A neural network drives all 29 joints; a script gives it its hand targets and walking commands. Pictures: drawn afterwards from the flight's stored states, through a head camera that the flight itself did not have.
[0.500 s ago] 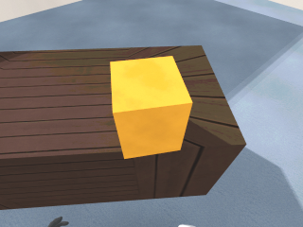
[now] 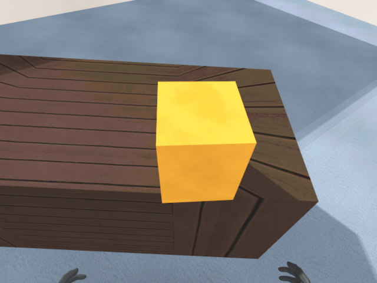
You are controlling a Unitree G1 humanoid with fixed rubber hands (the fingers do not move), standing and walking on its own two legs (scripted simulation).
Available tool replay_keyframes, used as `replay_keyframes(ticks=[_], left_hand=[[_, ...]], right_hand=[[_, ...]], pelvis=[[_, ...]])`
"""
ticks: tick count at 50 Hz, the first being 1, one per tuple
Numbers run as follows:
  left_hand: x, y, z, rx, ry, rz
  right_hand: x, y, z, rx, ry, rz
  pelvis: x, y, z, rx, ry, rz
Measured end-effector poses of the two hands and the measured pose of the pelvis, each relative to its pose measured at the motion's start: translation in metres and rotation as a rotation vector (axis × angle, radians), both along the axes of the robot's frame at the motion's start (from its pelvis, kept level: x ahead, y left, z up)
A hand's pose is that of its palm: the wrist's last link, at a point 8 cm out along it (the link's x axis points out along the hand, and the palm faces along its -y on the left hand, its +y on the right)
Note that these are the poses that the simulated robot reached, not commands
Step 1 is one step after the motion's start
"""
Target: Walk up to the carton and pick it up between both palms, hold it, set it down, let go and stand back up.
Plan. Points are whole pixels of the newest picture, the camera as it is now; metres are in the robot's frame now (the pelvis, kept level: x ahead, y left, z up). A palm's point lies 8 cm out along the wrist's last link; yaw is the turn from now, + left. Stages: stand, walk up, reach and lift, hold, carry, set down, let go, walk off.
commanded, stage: walk up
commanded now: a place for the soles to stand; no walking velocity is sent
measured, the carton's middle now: (197, 144) +0.44 -0.03 +0.01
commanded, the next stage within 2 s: reach and lift in 0.42 s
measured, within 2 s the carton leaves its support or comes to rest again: neither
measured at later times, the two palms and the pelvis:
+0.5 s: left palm out of the picture +0.08 +0.28 -0.11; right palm out of the picture +0.12 -0.25 -0.10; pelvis +0.00 +0.00 -0.01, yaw +1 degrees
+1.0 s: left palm (76, 281) +0.14 +0.23 -0.07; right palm out of the picture +0.13 -0.25 -0.05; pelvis -0.03 -0.01 +0.01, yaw -6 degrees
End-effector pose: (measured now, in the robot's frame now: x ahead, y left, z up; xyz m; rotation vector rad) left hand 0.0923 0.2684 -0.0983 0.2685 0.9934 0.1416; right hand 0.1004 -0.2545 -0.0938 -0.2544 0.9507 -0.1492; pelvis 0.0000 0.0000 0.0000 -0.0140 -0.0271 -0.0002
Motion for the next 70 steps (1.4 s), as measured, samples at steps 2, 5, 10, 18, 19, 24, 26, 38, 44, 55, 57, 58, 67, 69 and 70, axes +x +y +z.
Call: replay_keyframes(ticks=[2,5,10,18,19,24,26,38,44,55,57,58,67,69,70], left_hand=[[-0.002,0.001,-0.001,-0.001,0.003,0.006],[-0.005,0.001,-0.004,-0.005,0.012,0.014],[-0.01,0.001,-0.007,-0.01,0.023,0.025],[-0.018,0.001,-0.008,-0.007,0.031,0.048],[-0.019,0.002,-0.008,-0.006,0.033,0.052],[-0.021,0.008,-0.011,-0.001,0.053,0.077],[-0.008,0.012,-0.012,0.022,0.076,0.091],[0.084,-0.035,0.041,-0.043,-0.169,-0.014],[0.056,-0.043,0.03,-0.079,-0.128,0.039],[0.062,-0.044,0.041,-0.064,-0.263,0.05],[0.071,-0.047,0.047,-0.068,-0.292,0.035],[0.075,-0.049,0.05,-0.07,-0.306,0.028],[0.1,-0.059,0.065,-0.094,-0.407,0.012],[0.102,-0.061,0.065,-0.101,-0.424,0.017],[0.102,-0.062,0.065,-0.104,-0.432,0.02]], right_hand=[[0.001,0.0,0.0,-0.003,0.005,0.007],[0.002,0.001,0.0,-0.008,0.012,0.014],[0.003,0.0,0.0,-0.016,0.02,0.025],[0.009,-0.003,-0.001,-0.023,0.021,0.044],[0.011,-0.002,-0.001,-0.023,0.019,0.046],[0.016,0.001,-0.003,-0.027,-0.005,0.062],[0.024,-0.001,-0.013,-0.014,-0.029,0.048],[0.027,0.0,0.023,0.053,-0.231,0.029],[0.018,-0.01,0.04,0.015,-0.251,0.043],[0.045,0.027,0.04,0.124,-0.323,0.053],[0.05,0.03,0.04,0.138,-0.342,0.045],[0.052,0.031,0.04,0.143,-0.351,0.041],[0.064,0.018,0.049,0.136,-0.402,0.029],[0.065,0.014,0.052,0.131,-0.414,0.031],[0.066,0.012,0.053,0.129,-0.421,0.032]], pelvis=[[0.0,0.0,0.0,-0.001,0.0,0.007],[0.001,0.0,-0.001,-0.001,0.0,0.017],[0.001,0.0,-0.002,-0.002,0.001,0.031],[0.002,-0.002,-0.003,-0.005,-0.001,0.051],[0.003,-0.002,-0.003,-0.004,-0.003,0.053],[0.003,0.0,-0.006,0.003,0.004,0.044],[-0.002,0.0,-0.01,-0.001,0.02,-0.003],[-0.02,-0.005,0.009,-0.001,-0.037,-0.073],[-0.024,-0.007,0.014,0.014,-0.056,-0.097],[-0.029,-0.006,0.013,0.019,-0.042,-0.096],[-0.026,-0.004,0.013,0.018,-0.039,-0.099],[-0.025,-0.003,0.014,0.018,-0.038,-0.1],[-0.004,0.001,0.019,0.012,-0.039,-0.116],[0.0,0.001,0.019,0.011,-0.039,-0.118],[0.002,0.0,0.019,0.011,-0.039,-0.119]])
